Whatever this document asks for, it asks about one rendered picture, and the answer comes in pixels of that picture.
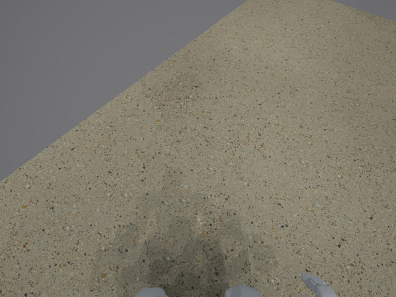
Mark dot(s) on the robot right hand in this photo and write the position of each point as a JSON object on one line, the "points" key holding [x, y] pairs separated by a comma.
{"points": [[317, 285]]}

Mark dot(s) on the robot right thigh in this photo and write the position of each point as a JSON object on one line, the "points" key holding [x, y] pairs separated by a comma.
{"points": [[242, 291]]}

